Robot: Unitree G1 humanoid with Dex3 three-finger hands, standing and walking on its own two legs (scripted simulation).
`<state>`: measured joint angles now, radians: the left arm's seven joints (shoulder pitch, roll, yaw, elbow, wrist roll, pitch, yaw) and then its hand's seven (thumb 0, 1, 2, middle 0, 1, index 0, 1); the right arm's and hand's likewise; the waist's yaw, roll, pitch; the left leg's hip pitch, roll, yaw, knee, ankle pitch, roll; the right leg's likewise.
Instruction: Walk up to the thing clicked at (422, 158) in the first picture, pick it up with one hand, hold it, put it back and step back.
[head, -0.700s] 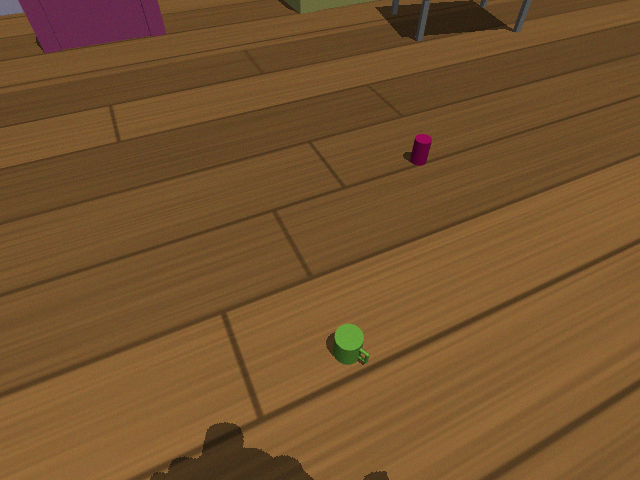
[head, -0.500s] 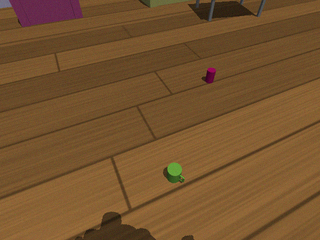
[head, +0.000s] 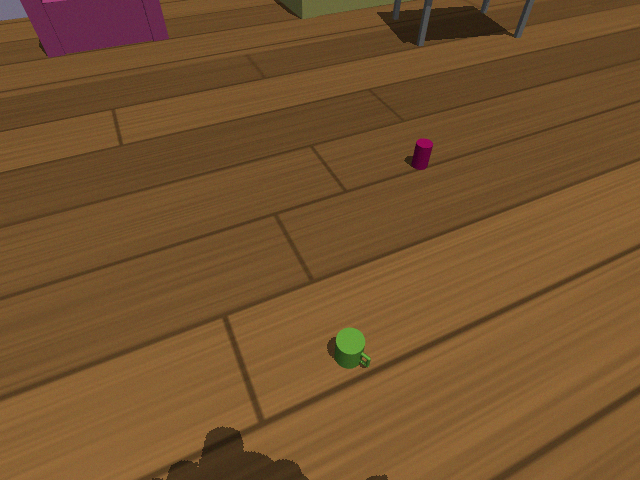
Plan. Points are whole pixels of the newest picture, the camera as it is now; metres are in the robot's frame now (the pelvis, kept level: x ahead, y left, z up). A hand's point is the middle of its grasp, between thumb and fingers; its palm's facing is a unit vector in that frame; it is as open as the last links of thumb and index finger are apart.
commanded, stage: stand
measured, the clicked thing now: (421, 154) +1.71 -0.53 -0.72
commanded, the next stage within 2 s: walk up in 0.42 s
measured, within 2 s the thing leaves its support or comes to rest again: neither
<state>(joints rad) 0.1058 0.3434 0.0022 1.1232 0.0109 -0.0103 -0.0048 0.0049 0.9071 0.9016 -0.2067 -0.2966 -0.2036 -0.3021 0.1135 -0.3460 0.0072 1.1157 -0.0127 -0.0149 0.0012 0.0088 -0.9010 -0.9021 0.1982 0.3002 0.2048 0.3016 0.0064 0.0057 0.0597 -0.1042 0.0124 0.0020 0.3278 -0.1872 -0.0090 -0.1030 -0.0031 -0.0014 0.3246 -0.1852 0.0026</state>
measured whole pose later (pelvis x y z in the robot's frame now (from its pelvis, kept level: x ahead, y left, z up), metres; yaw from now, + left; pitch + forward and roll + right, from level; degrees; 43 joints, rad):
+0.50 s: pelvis -0.01 -0.01 +0.00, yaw +3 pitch -1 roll +1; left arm 0.08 0.37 0.03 1.04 0.01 0.01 -0.01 0.01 0.91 0.90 -0.21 -0.30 -0.21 -0.30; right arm 0.16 -0.35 -0.02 1.03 -0.01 -0.01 0.01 0.01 -0.90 -0.90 0.20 0.30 0.21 0.30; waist -0.01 -0.01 0.09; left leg -0.17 -0.02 -0.05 0.39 -0.19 -0.01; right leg -0.17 -0.02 -0.03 0.44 -0.24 0.00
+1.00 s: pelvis -0.02 -0.02 -0.03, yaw +23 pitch -3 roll +2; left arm 0.18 0.44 0.07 0.81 0.02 0.07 -0.03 0.01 0.91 0.90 -0.21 -0.30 -0.20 -0.30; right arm 0.25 -0.39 -0.05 0.82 -0.03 -0.03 0.00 0.01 -0.90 -0.90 0.20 0.30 0.21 0.30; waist 0.02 -0.10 0.14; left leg -0.31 -0.02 -0.01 0.68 -0.32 0.00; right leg -0.36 -0.08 -0.05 1.00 -0.56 -0.01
